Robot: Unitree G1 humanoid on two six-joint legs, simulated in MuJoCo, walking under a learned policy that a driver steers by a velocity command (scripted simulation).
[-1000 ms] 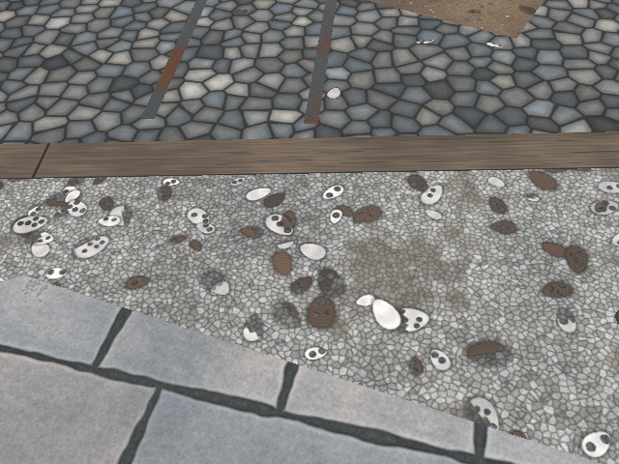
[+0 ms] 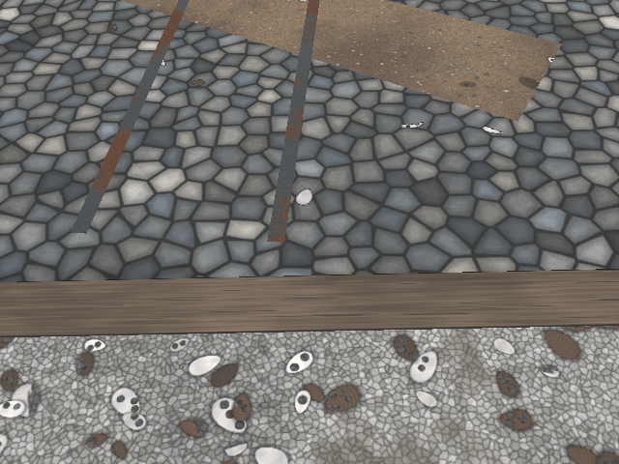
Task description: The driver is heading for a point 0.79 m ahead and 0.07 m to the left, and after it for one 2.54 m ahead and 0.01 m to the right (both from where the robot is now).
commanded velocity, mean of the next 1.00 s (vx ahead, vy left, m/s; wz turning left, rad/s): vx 0.49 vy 0.00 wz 0.00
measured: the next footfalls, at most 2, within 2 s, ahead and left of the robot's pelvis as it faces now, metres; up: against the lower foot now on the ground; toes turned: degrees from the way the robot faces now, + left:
left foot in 0.28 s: +0.35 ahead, +0.15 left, +0.00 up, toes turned +3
right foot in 0.84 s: +0.69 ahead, -0.07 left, +0.00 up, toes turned -2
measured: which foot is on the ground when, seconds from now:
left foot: up 0.00-0.26, down 0.28-0.84, up 0.86-1.00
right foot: down 0.00-0.28, up 0.30-0.82, down 0.84-1.00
